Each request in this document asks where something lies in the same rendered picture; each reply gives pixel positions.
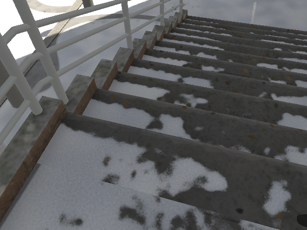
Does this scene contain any right robot hand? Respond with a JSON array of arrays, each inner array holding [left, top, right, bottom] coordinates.
[[296, 214, 307, 227]]

